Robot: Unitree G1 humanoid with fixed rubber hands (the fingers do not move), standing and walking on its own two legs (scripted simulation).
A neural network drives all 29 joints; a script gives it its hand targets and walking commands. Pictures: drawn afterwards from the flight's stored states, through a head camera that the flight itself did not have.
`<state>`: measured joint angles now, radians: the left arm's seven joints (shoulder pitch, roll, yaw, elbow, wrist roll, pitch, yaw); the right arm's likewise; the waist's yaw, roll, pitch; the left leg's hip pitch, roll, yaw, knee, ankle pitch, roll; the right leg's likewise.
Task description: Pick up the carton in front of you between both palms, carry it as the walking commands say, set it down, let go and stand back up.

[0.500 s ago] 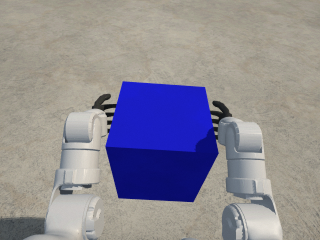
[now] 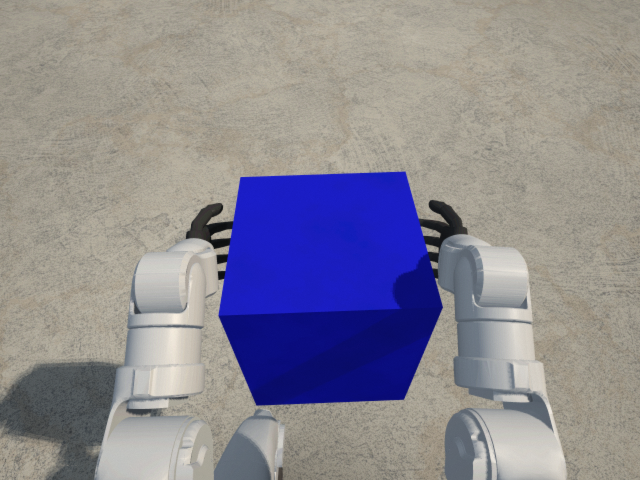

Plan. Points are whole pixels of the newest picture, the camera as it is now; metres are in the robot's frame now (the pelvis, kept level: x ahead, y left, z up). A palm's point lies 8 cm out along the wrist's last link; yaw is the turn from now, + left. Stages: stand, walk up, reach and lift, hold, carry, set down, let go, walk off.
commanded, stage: carry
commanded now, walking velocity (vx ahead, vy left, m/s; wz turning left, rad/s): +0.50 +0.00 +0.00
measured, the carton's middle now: (326, 294) +0.35 +0.03 -0.01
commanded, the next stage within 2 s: none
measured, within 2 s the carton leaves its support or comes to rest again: neither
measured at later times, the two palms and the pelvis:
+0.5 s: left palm (242, 88) +0.62 +0.17 +0.11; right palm (446, 105) +0.59 -0.12 +0.12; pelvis +0.31 +0.04 +0.02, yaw -3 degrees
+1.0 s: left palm (279, 6) +0.86 +0.15 +0.11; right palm (442, 12) +0.87 -0.14 +0.11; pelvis +0.61 +0.00 +0.02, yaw +0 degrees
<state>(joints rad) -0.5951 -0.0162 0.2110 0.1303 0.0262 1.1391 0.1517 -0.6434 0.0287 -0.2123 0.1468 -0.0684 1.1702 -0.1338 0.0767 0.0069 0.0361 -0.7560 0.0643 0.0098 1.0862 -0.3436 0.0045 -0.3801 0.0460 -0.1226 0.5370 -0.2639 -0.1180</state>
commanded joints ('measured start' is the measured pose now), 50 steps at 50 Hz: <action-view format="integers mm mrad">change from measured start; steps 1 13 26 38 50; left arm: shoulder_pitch -832 -566 -167 -28 2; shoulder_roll -1187 -1066 -1086 -1060 -944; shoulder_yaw -717 -683 -778 -795 -810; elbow -209 -143 -355 -451 -505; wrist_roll -503 -389 -254 -321 -331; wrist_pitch -30 38 52 65 84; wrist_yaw -287 -293 -272 -320 -326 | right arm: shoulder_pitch -624 -455 -151 -46 59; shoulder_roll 1089 995 1054 1015 944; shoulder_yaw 621 668 774 827 805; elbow -149 -163 -391 -507 -518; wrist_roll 338 343 382 373 319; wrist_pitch -69 -11 36 46 53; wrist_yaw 170 218 324 310 275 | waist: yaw -19 -106 -100 -58 -60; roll -100 237 167 -85 -135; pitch -592 -671 -379 -430 -261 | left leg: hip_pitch -14 1201 855 29 190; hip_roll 1 347 169 54 27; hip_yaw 25 -508 12 -18 154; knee -157 -695 -866 138 -536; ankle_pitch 131 492 537 -78 304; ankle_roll -1 263 108 14 -21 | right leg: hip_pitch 520 -397 -200 493 356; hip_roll -290 -48 -95 -435 -303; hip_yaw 324 124 -28 435 29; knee -129 682 52 -282 -396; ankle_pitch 539 -289 131 113 154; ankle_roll -111 122 148 -70 7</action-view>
